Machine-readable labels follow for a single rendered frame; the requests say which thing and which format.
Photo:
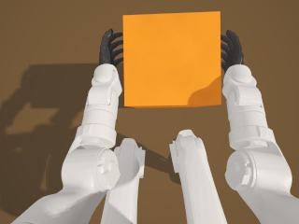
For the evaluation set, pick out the right robot thigh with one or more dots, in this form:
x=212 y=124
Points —
x=201 y=199

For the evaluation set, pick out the left robot shin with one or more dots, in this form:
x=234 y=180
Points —
x=129 y=141

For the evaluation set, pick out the robot left hand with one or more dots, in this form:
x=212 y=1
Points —
x=106 y=54

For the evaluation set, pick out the robot right hand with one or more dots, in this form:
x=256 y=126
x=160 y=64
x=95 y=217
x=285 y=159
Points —
x=233 y=49

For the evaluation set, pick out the robot right forearm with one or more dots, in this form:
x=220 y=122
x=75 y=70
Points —
x=248 y=125

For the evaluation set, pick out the left robot upper arm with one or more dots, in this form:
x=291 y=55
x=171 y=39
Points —
x=87 y=175

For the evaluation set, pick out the robot left forearm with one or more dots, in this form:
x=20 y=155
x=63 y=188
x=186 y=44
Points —
x=99 y=118

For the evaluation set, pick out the carton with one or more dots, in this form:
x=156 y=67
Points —
x=172 y=59

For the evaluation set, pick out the right robot upper arm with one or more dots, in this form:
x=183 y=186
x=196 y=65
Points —
x=263 y=180

